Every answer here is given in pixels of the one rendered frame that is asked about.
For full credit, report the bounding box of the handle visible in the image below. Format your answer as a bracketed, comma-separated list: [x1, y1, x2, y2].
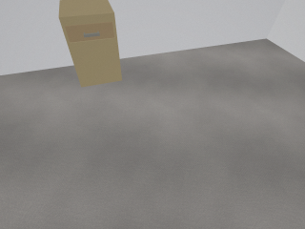
[83, 31, 100, 38]

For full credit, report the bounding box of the drawer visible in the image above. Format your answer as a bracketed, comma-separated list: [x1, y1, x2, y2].
[65, 21, 114, 43]

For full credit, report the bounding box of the cabinet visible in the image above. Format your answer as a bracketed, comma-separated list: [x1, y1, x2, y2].
[58, 0, 122, 88]

